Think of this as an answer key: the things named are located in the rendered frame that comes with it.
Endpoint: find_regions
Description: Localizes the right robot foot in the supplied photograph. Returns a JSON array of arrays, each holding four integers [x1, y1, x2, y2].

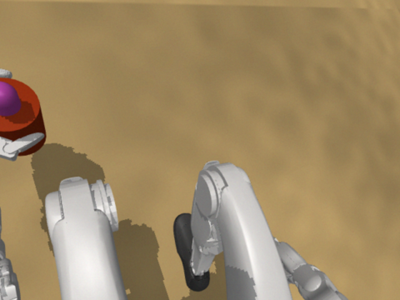
[[173, 213, 210, 292]]

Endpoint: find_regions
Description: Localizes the right robot arm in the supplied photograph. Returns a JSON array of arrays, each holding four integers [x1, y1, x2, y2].
[[292, 264, 349, 300]]

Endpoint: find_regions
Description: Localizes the left robot arm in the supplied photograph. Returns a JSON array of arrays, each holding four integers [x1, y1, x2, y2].
[[0, 208, 21, 300]]

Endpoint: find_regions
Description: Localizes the bottle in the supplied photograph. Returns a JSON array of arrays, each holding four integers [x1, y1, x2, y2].
[[0, 77, 46, 156]]

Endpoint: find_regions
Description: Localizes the right robot hand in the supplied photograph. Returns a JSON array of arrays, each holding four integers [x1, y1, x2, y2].
[[273, 237, 308, 284]]

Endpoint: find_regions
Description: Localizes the left robot hand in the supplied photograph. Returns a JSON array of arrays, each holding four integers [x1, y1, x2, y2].
[[0, 69, 44, 161]]

